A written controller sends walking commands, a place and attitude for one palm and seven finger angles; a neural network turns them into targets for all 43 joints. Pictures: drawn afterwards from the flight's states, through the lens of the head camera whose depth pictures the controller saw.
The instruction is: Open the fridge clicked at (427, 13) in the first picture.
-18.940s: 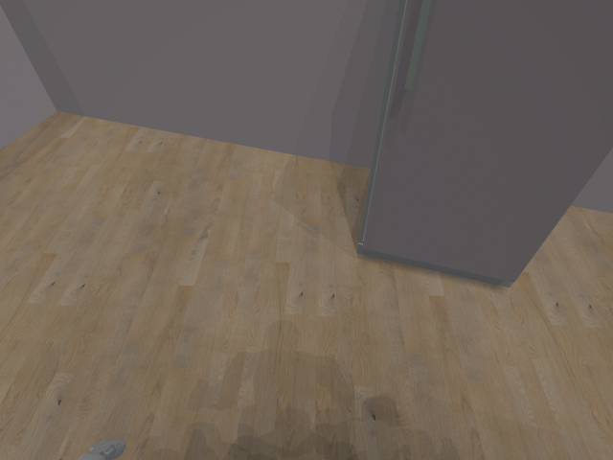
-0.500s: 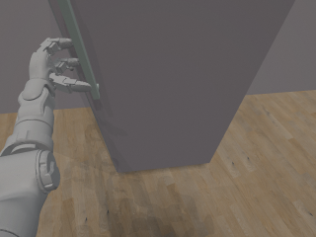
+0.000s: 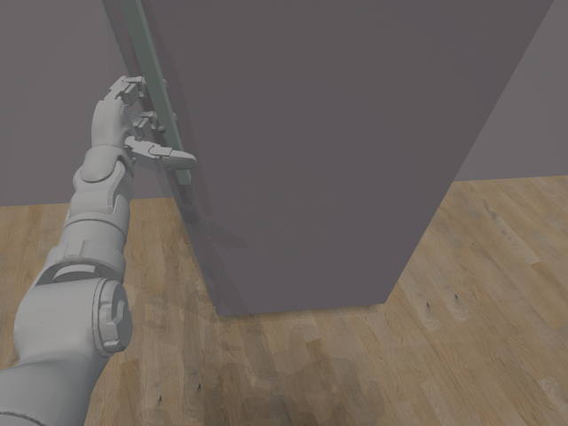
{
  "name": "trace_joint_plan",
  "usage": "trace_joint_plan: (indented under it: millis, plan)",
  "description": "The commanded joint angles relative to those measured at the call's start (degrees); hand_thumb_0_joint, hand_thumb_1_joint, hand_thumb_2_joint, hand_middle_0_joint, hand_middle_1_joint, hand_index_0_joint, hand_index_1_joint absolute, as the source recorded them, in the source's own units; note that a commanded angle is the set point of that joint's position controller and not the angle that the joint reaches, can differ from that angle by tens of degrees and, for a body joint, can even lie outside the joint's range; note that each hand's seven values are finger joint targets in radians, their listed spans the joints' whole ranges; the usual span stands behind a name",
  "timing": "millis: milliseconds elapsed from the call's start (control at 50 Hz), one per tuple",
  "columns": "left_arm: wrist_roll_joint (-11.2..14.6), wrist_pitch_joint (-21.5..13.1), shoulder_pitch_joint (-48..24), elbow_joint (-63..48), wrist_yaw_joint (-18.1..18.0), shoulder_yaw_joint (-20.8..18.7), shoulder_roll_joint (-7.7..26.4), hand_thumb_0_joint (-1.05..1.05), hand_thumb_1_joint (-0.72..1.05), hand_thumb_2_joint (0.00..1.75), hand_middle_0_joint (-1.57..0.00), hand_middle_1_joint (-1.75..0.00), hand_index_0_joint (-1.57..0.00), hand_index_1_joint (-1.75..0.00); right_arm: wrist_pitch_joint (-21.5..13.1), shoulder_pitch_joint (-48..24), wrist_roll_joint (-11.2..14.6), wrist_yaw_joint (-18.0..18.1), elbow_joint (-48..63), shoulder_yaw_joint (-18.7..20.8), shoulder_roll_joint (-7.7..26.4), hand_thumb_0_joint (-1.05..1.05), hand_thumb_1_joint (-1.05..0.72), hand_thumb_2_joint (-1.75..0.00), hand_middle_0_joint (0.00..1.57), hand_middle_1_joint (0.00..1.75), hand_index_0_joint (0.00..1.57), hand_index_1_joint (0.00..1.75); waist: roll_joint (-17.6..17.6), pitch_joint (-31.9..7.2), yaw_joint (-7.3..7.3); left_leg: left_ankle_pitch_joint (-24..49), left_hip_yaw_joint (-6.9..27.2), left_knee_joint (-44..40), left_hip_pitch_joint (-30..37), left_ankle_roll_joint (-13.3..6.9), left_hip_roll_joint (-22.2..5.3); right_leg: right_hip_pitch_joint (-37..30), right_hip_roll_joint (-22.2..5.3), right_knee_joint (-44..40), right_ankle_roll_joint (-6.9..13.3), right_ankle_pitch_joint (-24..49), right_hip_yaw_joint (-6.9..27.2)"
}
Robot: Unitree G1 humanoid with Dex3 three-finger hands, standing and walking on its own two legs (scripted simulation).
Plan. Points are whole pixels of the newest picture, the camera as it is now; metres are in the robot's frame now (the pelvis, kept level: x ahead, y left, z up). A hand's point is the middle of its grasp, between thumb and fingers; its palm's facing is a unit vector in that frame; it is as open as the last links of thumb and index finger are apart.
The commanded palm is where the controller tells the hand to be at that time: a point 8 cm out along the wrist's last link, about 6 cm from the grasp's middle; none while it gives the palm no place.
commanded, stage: slide the fingers in behind the handle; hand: left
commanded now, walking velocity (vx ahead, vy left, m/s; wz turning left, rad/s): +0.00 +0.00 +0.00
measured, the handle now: (163, 94) +0.53 +0.16 +0.20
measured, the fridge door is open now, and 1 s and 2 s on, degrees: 0 0 0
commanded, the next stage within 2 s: grip the handle and tug to test in 0.94 s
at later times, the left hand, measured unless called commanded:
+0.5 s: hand (181, 128) +0.47 +0.13 +0.18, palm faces +0.07 -1.00 +0.00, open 14.0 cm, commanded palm +0.44 +0.19 +0.17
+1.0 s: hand (179, 132) +0.47 +0.14 +0.18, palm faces +0.06 -1.00 -0.01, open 14.1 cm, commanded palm +0.44 +0.19 +0.17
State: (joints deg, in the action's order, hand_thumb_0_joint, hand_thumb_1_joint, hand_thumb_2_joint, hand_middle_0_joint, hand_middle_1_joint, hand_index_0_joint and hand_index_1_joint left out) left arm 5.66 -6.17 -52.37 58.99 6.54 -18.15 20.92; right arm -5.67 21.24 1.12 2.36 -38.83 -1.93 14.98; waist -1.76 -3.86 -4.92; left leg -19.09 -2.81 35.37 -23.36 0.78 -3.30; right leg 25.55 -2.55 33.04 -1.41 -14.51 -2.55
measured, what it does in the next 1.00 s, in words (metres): stands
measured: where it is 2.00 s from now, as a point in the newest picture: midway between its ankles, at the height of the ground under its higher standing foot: outside the picture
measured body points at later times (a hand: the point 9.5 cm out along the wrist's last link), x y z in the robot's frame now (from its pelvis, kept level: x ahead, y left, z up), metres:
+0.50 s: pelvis +0.00 -0.01 +0.00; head +0.03 -0.02 +0.45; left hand +0.46 +0.19 +0.18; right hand +0.06 -0.27 -0.12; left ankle -0.02 +0.13 -0.73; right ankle +0.02 -0.14 -0.73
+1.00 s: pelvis -0.01 +0.00 +0.00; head +0.02 -0.01 +0.45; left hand +0.46 +0.19 +0.18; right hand +0.05 -0.26 -0.12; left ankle -0.02 +0.13 -0.73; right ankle +0.02 -0.14 -0.73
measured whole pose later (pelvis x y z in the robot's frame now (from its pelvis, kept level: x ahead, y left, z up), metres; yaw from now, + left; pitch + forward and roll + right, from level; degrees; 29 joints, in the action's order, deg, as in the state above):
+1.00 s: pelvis -0.01 +0.00 +0.00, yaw +0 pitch +6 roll +0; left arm 5.5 -7.6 -53.8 60.3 2.6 -15.1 17.7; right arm -7.1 20.8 1.1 2.9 -41.2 -1.5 15.2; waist -1.8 -2.6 -4.6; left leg -17.5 -2.4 33.9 -21.9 1.1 -3.1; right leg 24.3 -2.7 32.3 -1.0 -13.5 -2.8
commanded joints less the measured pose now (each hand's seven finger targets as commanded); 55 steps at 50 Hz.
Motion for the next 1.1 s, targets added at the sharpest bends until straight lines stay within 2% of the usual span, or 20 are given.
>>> trace_joint_plan:
  millis: [0,80,140,220,240,340,400,420,440,460,480,600,680,740,780,880,940,1020,1060,1080]
  plan:
    - [0.79,-3.64,-29.54,-12.61,0.21,-0.47,12.0,0.0,-0.5,0.3,-0.3,-1.2,-0.3,-1.2,-1.49,2.83,0.36,1.0,5.3,3.47,8.81,0.0,-0.9,-0.9,0.2,0.3,0.2,0.3,1.32,-17.47,-0.38,14.61,1.53,-4.66,5.0,-1.94,2.51,-11.29,2.82,-2.28,2.8,17.5,0.31]
    - [0.77,-4.33,-32.43,-15.3,0.08,0.72,10.96,0.0,-0.5,0.3,-0.3,-1.2,-0.3,-1.2,-1.75,2.76,0.3,1.21,5.04,3.45,8.24,0.0,-0.9,-0.9,0.2,0.3,0.2,0.3,-1.72,-19.55,-0.76,16.33,1.72,-4.25,7.17,-1.93,2.63,-11.36,2.79,-2.13,2.89,18.62,0.36]
    - [1.12,-4.1,-30.4,-14.14,-0.15,0.92,10.32,0.0,-0.5,0.3,-0.3,-1.2,-0.3,-1.2,-1.78,3.11,0.3,1.3,4.73,3.54,8.57,0.0,-0.9,-0.9,0.2,0.3,0.2,0.3,1.39,-19.82,-0.87,16.74,1.87,-4.18,7.12,-2.05,2.48,-11.65,2.98,-2.27,2.76,18.76,0.03]
    - [1.55,-3.72,-30.9,-15.34,-0.4,2.29,7.82,0.0,-0.5,0.3,-0.3,-1.2,-0.3,-1.2,-2.15,2.88,0.3,1.05,4.35,3.71,8.31,0.0,-0.9,-0.9,0.2,0.3,0.2,0.3,-0.86,-21.01,-0.56,17.67,1.77,-4.31,8.13,-1.8,2.66,-11.98,2.96,-2.15,2.89,19.78,0.11]
    - [1.64,-3.76,-30.3,-15.31,-0.83,1.24,8.71,0.0,-0.5,0.3,-0.3,-1.2,-0.3,-1.2,-2.07,3.07,0.21,1.14,4.41,3.74,8.53,0.0,-0.9,-0.9,0.2,0.3,0.2,0.3,1.06,-21.01,-0.53,18.42,1.8,-4.17,8.07,-2.02,2.61,-12.52,3.0,-2.16,2.8,20.43,-0.06]
    - [0.57,-3.67,-27.31,-14.5,-2.63,-1.53,11.51,0.0,-0.5,0.3,-0.3,-1.2,-0.3,-1.2,-1.63,2.29,0.08,0.85,4.64,3.66,8.41,0.0,-0.9,-0.9,0.2,0.3,0.2,0.3,2.01,-19.09,0.85,16.59,1.1,-4.98,5.45,-2.16,2.89,-14.18,2.82,-2.44,2.76,20.1,0.21]
    - [-0.21,-3.74,-27.96,-15.86,-3.47,0.98,8.45,0.0,-0.5,0.3,-0.3,-1.2,-0.3,-1.2,-1.65,1.63,0.09,0.5,5.17,3.59,7.81,0.0,-0.9,-0.9,0.2,0.3,0.2,0.3,1.07,-18.16,0.54,15.75,0.83,-5.46,5.57,-2.11,2.91,-13.58,2.77,-2.65,2.75,19.53,0.33]
    - [-0.3,-3.8,-27.51,-15.9,-3.56,0.62,8.94,0.0,-0.5,0.3,-0.3,-1.2,-0.3,-1.2,-1.68,1.48,0.17,0.52,5.22,3.62,7.84,0.0,-0.9,-0.9,0.2,0.3,0.2,0.3,0.67,-18.29,0.89,15.32,0.71,-5.49,5.57,-2.08,2.94,-13.83,2.72,-2.8,2.83,19.2,0.44]
    - [-0.15,-3.93,-26.74,-15.45,-3.59,-0.15,9.72,0.0,-0.5,0.3,-0.3,-1.2,-0.3,-1.2,-1.56,1.69,0.09,0.67,5.33,3.72,8.18,0.0,-0.9,-0.9,0.2,0.3,0.2,0.3,3.51,-18.71,0.81,15.64,0.82,-5.5,5.4,-2.27,2.76,-14.72,2.8,-2.8,2.78,19.62,0.3]
    - [0.07,-4.03,-27.08,-16.36,-3.44,-0.6,10.35,0.0,-0.5,0.3,-0.3,-1.2,-0.3,-1.2,-1.48,1.45,0.19,0.71,5.39,3.76,8.13,0.0,-0.9,-0.9,0.2,0.3,0.2,0.3,2.25,-19.63,0.92,15.63,0.59,-5.58,5.61,-2.25,2.86,-15.31,2.74,-2.84,2.75,20.14,0.65]
    - [0.23,-3.83,-26.53,-16.06,-3.27,-0.5,9.86,0.0,-0.5,0.3,-0.3,-1.2,-0.3,-1.2,-1.43,1.43,0.23,0.79,5.43,3.78,8.07,0.0,-0.9,-0.9,0.2,0.3,0.2,0.3,3.54,-19.7,0.95,15.85,0.49,-5.65,5.64,-2.26,2.85,-15.81,2.83,-2.81,2.76,20.66,0.54]
    - [0.23,-3.88,-31.9,-16.14,-2.72,2.28,7.9,0.0,-0.5,0.3,-0.3,-1.2,-0.3,-1.2,-1.77,0.9,0.47,1.39,4.72,3.49,7.83,0.0,-0.9,-0.9,0.2,0.3,0.2,0.3,1.19,-16.43,-0.5,12.01,0.89,-6.2,6.27,-2.3,2.92,-12.43,2.65,-4.09,2.63,16.01,0.75]
    - [0.64,-4.47,-31.16,-15.49,-3.08,1.53,8.17,0.0,-0.5,0.3,-0.3,-1.2,-0.3,-1.2,-2.23,0.94,0.33,1.47,4.36,3.4,7.8,0.0,-0.9,-0.9,0.2,0.3,0.2,0.3,1.2,-19.04,-0.09,12.64,1.07,-6.02,6.98,-2.21,3.07,-13.36,2.65,-3.79,2.68,16.44,0.79]
    - [0.39,-4.84,-31.59,-14.3,-3.07,2.73,6.98,0.0,-0.5,0.3,-0.3,-1.2,-0.3,-1.2,-2.57,1.26,0.31,1.45,4.18,3.34,7.9,0.0,-0.9,-0.9,0.2,0.3,0.2,0.3,2.61,-17.91,-0.55,12.22,1.41,-6.18,6.71,-2.17,2.97,-12.63,2.67,-3.82,2.69,15.63,0.39]
    - [0.27,-5.27,-33.17,-14.68,-3.2,3.9,5.75,0.0,-0.5,0.3,-0.3,-1.2,-0.3,-1.2,-2.92,1.17,0.28,1.3,4.0,3.34,7.76,0.0,-0.9,-0.9,0.2,0.3,0.2,0.3,1.07,-17.95,-0.79,12.04,1.62,-6.28,7.27,-2.02,2.92,-11.56,2.7,-3.69,2.73,14.98,0.42]
    - [0.23,-5.85,-33.33,-13.81,-3.34,3.28,6.51,0.0,-0.5,0.3,-0.3,-1.2,-0.3,-1.2,-3.4,1.3,0.21,1.22,3.53,3.34,7.95,0.0,-0.9,-0.9,0.2,0.3,0.2,0.3,0.45,-18.44,-0.62,11.97,1.7,-6.13,7.31,-1.89,2.94,-11.47,2.68,-3.53,2.82,14.82,0.49]
    - [0.2,-6.02,-33.72,-12.12,-3.45,2.52,7.6,0.0,-0.5,0.3,-0.3,-1.2,-0.3,-1.2,-3.46,1.7,0.16,1.36,3.22,3.38,8.35,0.0,-0.9,-0.9,0.2,0.3,0.2,0.3,3.78,-16.98,-0.9,10.91,1.9,-6.36,6.2,-2.12,2.82,-11.31,2.74,-3.87,2.67,13.69,0.28]
    - [0.05,-6.09,-34.66,-11.7,-3.29,2.63,7.57,0.0,-0.5,0.3,-0.3,-1.2,-0.3,-1.2,-3.61,1.87,0.1,1.28,3.02,3.29,8.21,0.0,-0.9,-0.9,0.2,0.3,0.2,0.3,1.7,-17.83,-0.96,11.22,1.85,-6.28,6.5,-1.96,2.96,-10.9,2.7,-3.51,2.79,14.04,0.43]
    - [0.11,-6.03,-33.64,-11.08,-3.18,2.89,6.84,0.0,-0.41,0.34,-0.31,-1.21,-0.31,-1.21,-3.65,2.08,0.06,1.16,3.1,3.3,8.06,0.0,-0.9,-0.9,0.2,0.3,0.2,0.3,0.73,-18.31,-0.74,12.43,1.78,-6.01,6.75,-1.89,2.93,-10.96,2.69,-3.23,2.78,14.94,0.38]
    - [-0.02,-6.17,-33.46,-11.37,-3.25,1.7,8.19,0.0,-0.36,0.36,-0.32,-1.22,-0.32,-1.22,-3.58,2.38,-0.06,1.1,3.03,3.33,8.16,0.0,-0.9,-0.9,0.2,0.3,0.2,0.3,0.36,-19.03,-0.28,12.9,1.88,-5.96,6.66,-1.79,2.97,-11.48,2.69,-3.05,2.89,15.41,0.42]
